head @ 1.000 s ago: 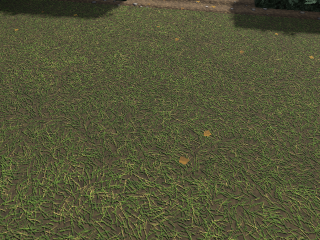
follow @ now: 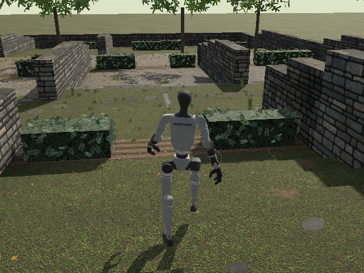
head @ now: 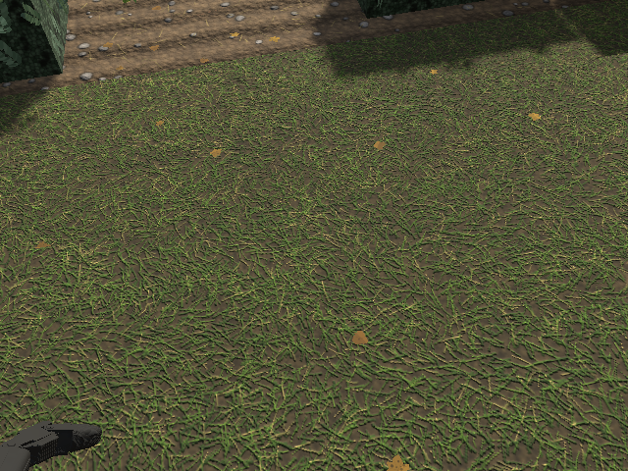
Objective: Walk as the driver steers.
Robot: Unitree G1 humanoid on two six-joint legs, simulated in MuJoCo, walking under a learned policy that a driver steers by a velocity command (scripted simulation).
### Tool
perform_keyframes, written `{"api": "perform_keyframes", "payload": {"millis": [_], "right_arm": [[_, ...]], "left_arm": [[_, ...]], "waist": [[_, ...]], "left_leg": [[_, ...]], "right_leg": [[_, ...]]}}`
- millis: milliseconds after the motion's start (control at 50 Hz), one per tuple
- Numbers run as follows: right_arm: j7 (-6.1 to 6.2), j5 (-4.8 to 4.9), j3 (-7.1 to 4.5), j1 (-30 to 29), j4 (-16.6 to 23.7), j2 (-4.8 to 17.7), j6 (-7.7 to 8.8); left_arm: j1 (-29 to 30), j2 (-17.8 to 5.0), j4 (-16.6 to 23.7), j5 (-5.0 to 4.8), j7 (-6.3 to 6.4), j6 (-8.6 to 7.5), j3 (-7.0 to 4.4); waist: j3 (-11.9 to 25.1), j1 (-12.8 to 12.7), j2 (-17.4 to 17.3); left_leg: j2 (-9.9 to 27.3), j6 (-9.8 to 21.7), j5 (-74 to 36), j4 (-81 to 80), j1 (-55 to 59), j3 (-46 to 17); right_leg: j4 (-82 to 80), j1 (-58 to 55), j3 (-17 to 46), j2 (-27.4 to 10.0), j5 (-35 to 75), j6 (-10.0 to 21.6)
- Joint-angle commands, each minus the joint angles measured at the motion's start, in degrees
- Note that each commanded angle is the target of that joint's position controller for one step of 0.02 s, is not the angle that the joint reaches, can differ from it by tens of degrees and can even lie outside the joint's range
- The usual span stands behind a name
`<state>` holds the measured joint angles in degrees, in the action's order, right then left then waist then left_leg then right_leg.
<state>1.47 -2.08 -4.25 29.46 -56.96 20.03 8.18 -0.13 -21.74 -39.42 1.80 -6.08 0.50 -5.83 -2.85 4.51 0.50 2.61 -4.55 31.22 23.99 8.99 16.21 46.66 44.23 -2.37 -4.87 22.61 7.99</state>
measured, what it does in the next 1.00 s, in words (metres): goes down, turning left: right foot 0.18 m lower, then left foot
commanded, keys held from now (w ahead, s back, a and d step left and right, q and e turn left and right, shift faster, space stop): w+e+shift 0.14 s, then w+q+shift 0.86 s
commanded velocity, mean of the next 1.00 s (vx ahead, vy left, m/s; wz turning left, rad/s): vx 1.00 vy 0.00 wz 0.27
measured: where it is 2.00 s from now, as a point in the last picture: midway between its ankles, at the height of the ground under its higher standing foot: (246, 217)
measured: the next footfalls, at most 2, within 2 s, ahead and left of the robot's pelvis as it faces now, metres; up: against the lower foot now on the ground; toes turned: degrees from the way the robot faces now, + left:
right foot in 0.16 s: +0.29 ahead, -0.07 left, -0.18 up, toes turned -15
left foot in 0.50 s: +0.70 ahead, +0.00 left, -0.18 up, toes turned -2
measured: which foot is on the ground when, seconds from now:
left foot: down 0.00-0.14, up 0.16-0.48, down 0.50-1.00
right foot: up 0.00-0.14, down 0.16-0.48, up 0.50-1.00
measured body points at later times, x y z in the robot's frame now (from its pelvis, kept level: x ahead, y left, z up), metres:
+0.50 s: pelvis +0.50 -0.04 -0.19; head +0.52 -0.03 +0.25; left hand +0.50 +0.22 -0.35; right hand +0.59 -0.31 -0.31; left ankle +0.66 +0.00 -0.89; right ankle +0.26 -0.06 -0.86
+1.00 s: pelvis +1.00 -0.07 -0.26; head +1.01 -0.04 +0.18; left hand +1.18 +0.22 -0.33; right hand +0.98 -0.38 -0.37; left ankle +0.69 -0.01 -0.84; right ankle +1.14 -0.16 -1.01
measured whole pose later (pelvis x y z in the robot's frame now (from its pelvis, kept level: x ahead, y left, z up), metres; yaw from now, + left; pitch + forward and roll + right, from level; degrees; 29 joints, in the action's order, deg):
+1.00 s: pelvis +1.00 -0.07 -0.26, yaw +21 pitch +2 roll +1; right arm 2.1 -0.9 -4.4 34.1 -54.0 17.1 2.5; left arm 0.5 -15.2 -39.0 2.3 -1.2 -7.1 -1.0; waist 1.4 7.3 3.8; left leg -10.7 7.8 42.4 68.7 -2.6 -15.0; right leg 15.5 19.7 2.1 -2.4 32.3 0.2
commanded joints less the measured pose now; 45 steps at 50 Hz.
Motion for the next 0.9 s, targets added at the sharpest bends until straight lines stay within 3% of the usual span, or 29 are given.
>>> {"api": "perform_keyframes", "payload": {"millis": [20, 80, 120, 140, 160, 180, 200, 220, 240, 260, 280, 300, 320, 380, 400, 440, 480, 500, 520, 540, 580, 600, 660, 680, 720, 760, 780, 840, 900], "right_arm": [[0.29, -0.84, 0.72, -9.74, 4.77, 2.95, 1.94], [0.11, 1.06, 1.13, -2.75, 2.39, 4.66, -0.61], [0.92, -0.05, 1.14, -0.5, 1.01, 4.51, -2.98], [0.67, 1.15, -0.04, -5.68, 1.14, 5.06, -4.2], [0.96, 0.35, -0.31, -11.47, 3.79, 1.86, -4.83], [0.8, 1.3, 1.31, -2.01, 8.6, -1.11, -3.35], [0.82, 0.83, 2.21, -3.8, 8.96, -0.76, -3.03], [0.61, -0.21, 1.52, -6.41, 8.56, 2.45, -3.4], [0.46, -1.06, 1.14, -9.13, 8.43, 1.81, -3.1], [-0.38, -1.13, 1.99, -9.4, 9.72, -1.29, -4.15], [-1.17, -1.48, 1.89, -11.56, 9.42, -0.5, -5.51], [-1.51, -0.26, 1.95, -13.57, 9.57, -1.12, -6.37], [-1.75, 0.65, 2.1, -14.79, 9.92, -1.86, -6.34], [-3.11, 1.49, 2.2, -18.42, 10.4, -3.49, -5.76], [-3.4, 1.9, 1.74, -22.46, 11.23, -1.88, -5.57], [-4.13, 0.99, 1.09, -22.15, 10.96, -1.26, -5.58], [-4.32, 1.7, -1.04, -0.58, 4.66, 2.27, -6.32], [-4.04, 2.3, -2.92, 13.26, 1.47, 5.34, -6.99], [-3.78, 2.56, -3.31, 10.03, 1.38, 7.27, -8.24], [-3.55, 2.79, -2.87, 2.71, 4.02, 7.33, -8.3], [-2.64, 1.13, -2.73, -3.79, 5.79, 3.98, -7.77], [-2.29, 0.9, -2.73, -5.35, 6.23, 4.3, -7.27], [-1.92, 3.12, -1.43, -7.13, 6.96, 2.69, -4.54], [-1.85, 3.36, -1.66, -6.63, 7.44, 4.39, -4.22], [-1.92, 1.0, -2.17, -2.78, 7.48, 5.81, -3.93], [-0.82, 1.72, -2.13, 5.07, 4.93, 5.53, -2.87], [-0.55, 1.4, -2.03, 4.22, 4.34, 4.68, -2.59], [-0.59, 1.72, -1.36, 2.92, 5.47, 3.59, -3.36], [-0.75, 1.27, -0.98, 1.02, 5.93, 3.23, -3.87]], "left_arm": [[-4.42, 1.77, -1.53, -0.55, -1.44, -1.06, 1.53], [-8.56, 0.4, -5.19, 1.46, 2.56, -0.73, 1.59], [-26.04, -1.36, -11.33, 1.95, 5.0, -0.2, 0.57], [-33.14, -4.35, -13.69, 3.31, 5.98, -0.88, -0.73], [-34.97, -11.23, -16.41, 2.08, 6.25, -0.97, -2.39], [-34.11, -15.81, -16.94, 0.77, 6.11, -1.81, -2.2], [-35.47, -12.08, -16.1, -0.59, 6.28, -2.03, -1.88], [-33.57, -8.91, -15.07, 0.0, 6.08, -1.65, -1.47], [-28.83, -4.97, -14.07, -0.34, 6.29, -2.7, -0.22], [-23.58, -7.27, -14.11, -0.75, 7.33, -3.43, -0.44], [-20.03, -4.36, -13.55, -0.58, 7.33, -4.53, 0.41], [-17.61, -2.77, -12.99, 0.65, 7.25, -5.6, 1.07], [-17.06, -1.07, -13.06, 1.27, 7.02, -6.71, 1.47], [-17.76, -0.45, -13.79, -0.83, 6.51, -8.16, 1.78], [-19.69, -0.94, -14.13, -1.45, 6.33, -7.93, 1.82], [-21.13, -2.94, -14.89, -1.55, 6.62, -7.28, 1.63], [-16.56, -6.22, -13.26, -0.03, 8.12, -5.33, 0.71], [-11.83, -7.56, -12.76, -0.19, 8.42, -4.63, 0.12], [-14.32, 1.72, -11.11, -0.57, 6.85, -4.59, 1.87], [-12.77, 1.96, -4.61, -1.4, 6.13, -5.95, 2.52], [-9.35, -0.43, -5.05, -0.6, 6.27, -6.98, 2.56], [-8.43, 0.57, -5.18, 0.04, 6.66, -6.38, 2.87], [-8.7, 1.5, -5.45, 1.52, 7.01, -2.58, 2.8], [-5.86, 1.12, -4.14, 2.11, 6.5, -1.98, 2.95], [-5.17, 3.47, -3.78, 2.19, 5.13, -1.89, 3.67], [6.53, -1.23, -0.25, 0.64, 5.31, -3.63, 1.81], [10.51, 0.9, 1.68, 1.49, 4.59, -3.93, 2.76], [8.62, 4.59, 1.88, 1.39, 2.25, -3.98, 3.86], [3.14, 4.48, 1.54, 0.88, 2.69, -5.42, 3.61]], "waist": [[-5.86, -7.59, 0.29], [-1.8, -7.4, -1.2], [5.21, -13.34, -3.21], [2.6, -19.9, 2.67], [-3.98, -20.36, 10.99], [4.0, -8.02, 15.19], [12.78, -10.8, 5.17], [8.15, -10.76, -4.38], [6.51, -7.46, -7.31], [5.97, -2.48, -0.74], [0.49, -0.73, -4.17], [-4.25, 0.13, -2.92], [-8.21, 0.5, -3.6], [-6.34, -0.9, 0.12], [-7.83, -3.15, -1.05], [-6.96, -2.98, -0.6], [4.45, 7.9, 3.68], [9.99, 16.8, 0.82], [8.84, 9.66, -18.11], [10.35, 4.14, -23.51], [1.9, -0.06, 0.45], [-0.59, -2.2, 2.83], [-1.61, -5.83, 0.31], [-1.31, -5.04, 0.09], [0.48, -2.83, -1.46], [-0.98, 1.71, 1.18], [-3.18, 2.58, 0.03], [-0.8, 3.03, -2.66], [0.97, 1.17, -5.87]], "left_leg": [[9.33, 4.65, -18.99, -3.32, -21.76, 2.41], [10.41, 4.92, -48.36, 20.64, -9.94, 4.44], [11.12, 5.42, -59.54, 48.98, -9.04, 0.93], [6.07, 5.03, -34.71, 76.81, -23.55, -0.68], [-2.47, 5.82, 13.83, 94.97, -42.33, -3.86], [1.06, 6.61, 11.73, 88.52, -59.3, -13.65], [3.61, 6.39, 6.93, 82.85, -62.32, -17.22], [4.56, 7.8, 1.91, 78.95, -65.45, -16.04], [5.28, 8.77, -7.82, 71.94, -64.48, -18.47], [5.76, 5.62, -9.44, 61.94, -58.59, -19.24], [8.72, 3.31, -11.1, 53.56, -50.81, -21.64], [8.52, 2.62, -13.73, 48.64, -45.69, -22.93], [9.11, 3.21, -19.2, 42.05, -43.47, -24.11], [6.08, 9.29, -31.19, 27.94, -34.56, -15.33], [4.83, 11.11, -30.65, 23.8, -35.52, -13.45], [-2.16, 14.05, -29.55, 21.57, -27.55, -7.76], [-8.36, 16.09, -19.46, 23.26, -11.48, -6.78], [-6.67, 19.34, -15.42, 19.49, 1.49, -13.12], [3.18, 25.36, 1.72, 6.58, 4.26, -37.67], [9.25, 30.84, -0.94, -7.15, 7.49, -63.41], [10.7, 28.37, -5.48, -6.94, -5.46, -58.3], [7.99, 26.46, -10.72, -6.31, -13.11, -52.87], [1.97, 24.89, -24.98, -5.86, -22.2, -42.39], [1.32, 25.01, -29.3, -7.06, -22.52, -41.59], [1.83, 24.84, -43.36, -6.08, -21.63, -39.04], [0.56, 20.96, -31.01, -3.86, -11.17, -41.04], [-2.34, 19.72, -21.41, -4.01, -18.7, -39.82], [-4.96, 17.92, -16.81, 1.03, -27.17, -37.91], [-6.52, 15.09, -17.09, 11.46, -32.99, -36.88]], "right_leg": [[-7.54, -21.81, -3.81, 1.7, 17.61, 0.74], [-12.42, -28.21, -10.66, 6.52, 10.44, 1.47], [-19.1, -43.44, -9.03, 6.53, 7.2, 3.21], [-29.09, -55.23, -2.35, 2.99, 7.84, 7.95], [-26.91, -61.45, 3.6, -0.95, 15.24, 8.48], [-4.36, -77.87, 9.31, -9.16, 52.28, 6.13], [-7.03, -80.47, 16.72, -12.42, 39.19, 10.0], [-15.5, -71.54, 20.28, -11.6, 7.14, 10.1], [-17.81, -63.93, 19.97, -10.6, -2.71, 7.21], [-22.91, -49.08, 25.14, -15.94, -13.39, 10.82], [-28.5, -34.3, 23.46, -15.03, -21.59, 11.37], [-31.38, -23.39, 22.07, -14.67, -26.57, 11.38], [-31.45, -17.89, 18.89, -13.83, -22.86, 9.94], [-32.42, -20.28, 6.03, -8.14, -16.94, 3.81], [-35.1, -24.32, 2.89, -7.01, -12.05, 2.1], [-31.21, -30.97, -4.35, -5.26, 15.81, -1.25], [-5.52, -35.62, -7.57, -5.6, 34.5, -2.99], [20.2, -28.18, -8.7, -2.61, 25.15, -4.12], [48.5, -10.66, -9.4, 11.28, -42.39, -6.47], [49.87, 2.06, 1.21, 13.22, -49.58, -7.38], [34.61, -0.46, 8.0, 5.13, -41.88, -5.72], [28.73, -4.97, 7.72, 3.29, -42.39, -6.05], [13.32, -13.16, 8.36, 0.77, -41.51, -9.37], [9.78, -13.02, 6.55, 1.01, -41.7, -10.36], [12.07, -12.33, 2.88, 1.15, -29.77, -9.61], [1.06, 0.48, 7.42, -0.11, -22.06, -8.65], [-6.21, -3.23, 4.8, 1.51, -14.18, -8.98], [-10.15, -16.56, 1.63, 4.72, 0.9, -7.5], [-12.1, -31.51, 0.56, 7.31, 3.2, -6.87]]}}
